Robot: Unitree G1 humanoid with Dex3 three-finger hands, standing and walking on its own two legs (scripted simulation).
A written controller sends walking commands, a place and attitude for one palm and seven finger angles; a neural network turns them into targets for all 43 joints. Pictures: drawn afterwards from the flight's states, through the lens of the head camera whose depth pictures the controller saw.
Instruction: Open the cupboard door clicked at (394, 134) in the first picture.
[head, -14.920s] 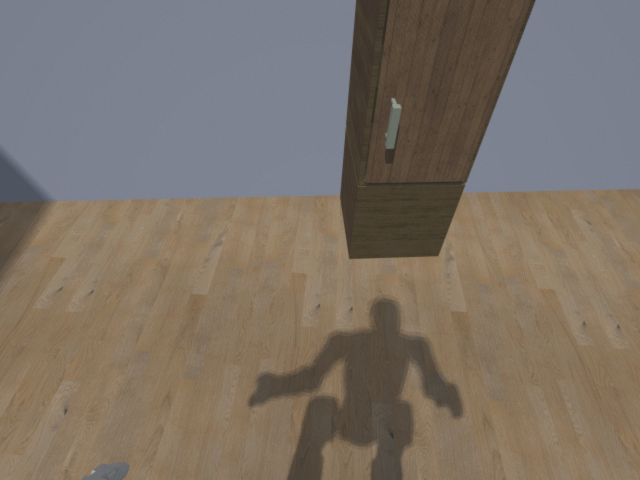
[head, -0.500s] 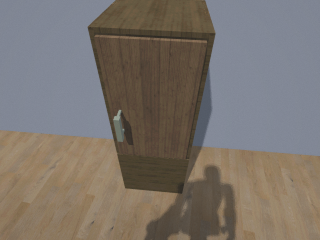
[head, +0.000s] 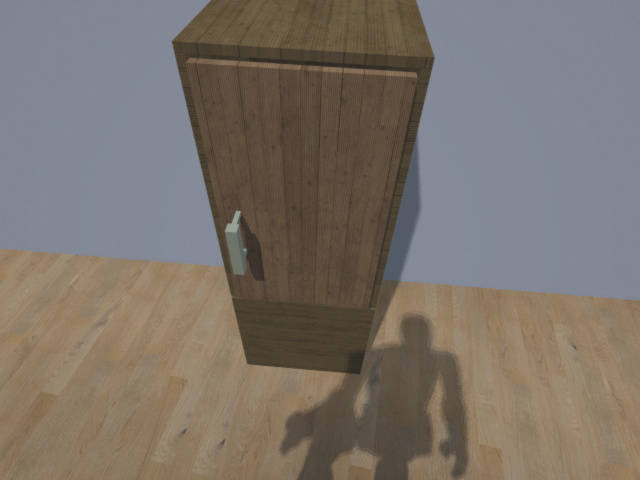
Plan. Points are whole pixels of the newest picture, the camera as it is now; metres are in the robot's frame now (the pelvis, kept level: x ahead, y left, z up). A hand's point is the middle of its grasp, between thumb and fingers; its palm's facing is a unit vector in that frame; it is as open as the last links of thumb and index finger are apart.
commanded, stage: look again from close up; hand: left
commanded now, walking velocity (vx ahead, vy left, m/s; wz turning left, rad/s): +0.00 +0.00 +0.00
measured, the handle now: (238, 242) +0.58 +0.20 -0.11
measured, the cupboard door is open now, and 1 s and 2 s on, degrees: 0 0 0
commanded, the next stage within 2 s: raise the hand with hooked fingers in 0.52 s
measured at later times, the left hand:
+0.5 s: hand out of the picture -0.02 +0.17 -0.18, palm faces +0.04 -0.99 -0.14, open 7.4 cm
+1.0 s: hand (211, 422) +0.20 +0.15 -0.04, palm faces -0.04 -1.00 +0.06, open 8.3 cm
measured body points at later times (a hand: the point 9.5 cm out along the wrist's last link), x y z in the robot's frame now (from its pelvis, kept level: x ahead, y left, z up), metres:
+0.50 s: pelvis +0.00 +0.02 +0.00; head -0.01 +0.03 +0.45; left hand -0.03 +0.22 -0.17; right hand -0.01 -0.19 -0.16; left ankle +0.00 +0.10 -0.74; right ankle +0.05 -0.11 -0.74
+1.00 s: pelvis -0.01 +0.00 -0.07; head +0.01 +0.03 +0.38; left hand +0.20 +0.21 -0.05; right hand +0.20 -0.25 -0.09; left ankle +0.00 +0.10 -0.74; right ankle +0.05 -0.10 -0.74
